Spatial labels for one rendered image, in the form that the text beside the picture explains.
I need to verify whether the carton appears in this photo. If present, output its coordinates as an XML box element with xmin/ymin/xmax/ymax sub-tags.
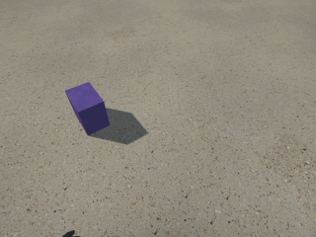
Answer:
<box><xmin>65</xmin><ymin>82</ymin><xmax>110</xmax><ymax>135</ymax></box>

